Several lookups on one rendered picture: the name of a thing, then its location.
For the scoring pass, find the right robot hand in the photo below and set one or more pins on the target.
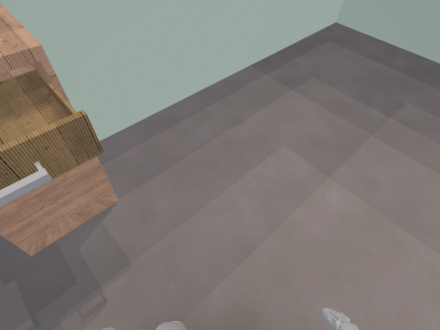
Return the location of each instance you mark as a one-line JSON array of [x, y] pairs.
[[338, 320]]

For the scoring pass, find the handle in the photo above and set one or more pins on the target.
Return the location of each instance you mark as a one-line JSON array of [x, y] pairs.
[[24, 185]]

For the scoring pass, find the drawer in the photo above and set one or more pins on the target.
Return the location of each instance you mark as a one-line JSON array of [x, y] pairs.
[[38, 124]]

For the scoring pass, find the cabinet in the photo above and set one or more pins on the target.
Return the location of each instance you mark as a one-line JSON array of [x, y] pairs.
[[40, 217]]

